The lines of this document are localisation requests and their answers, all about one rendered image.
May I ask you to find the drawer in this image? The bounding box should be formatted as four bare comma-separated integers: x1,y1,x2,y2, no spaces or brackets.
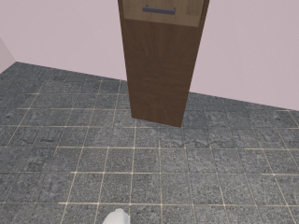
122,0,204,27

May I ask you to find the cabinet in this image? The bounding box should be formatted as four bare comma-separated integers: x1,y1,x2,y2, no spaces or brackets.
118,0,210,128

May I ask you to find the robot left thigh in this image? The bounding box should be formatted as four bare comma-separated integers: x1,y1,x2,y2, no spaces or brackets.
102,211,131,224

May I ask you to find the handle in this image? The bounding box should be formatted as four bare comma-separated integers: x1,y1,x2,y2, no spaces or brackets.
142,5,176,15

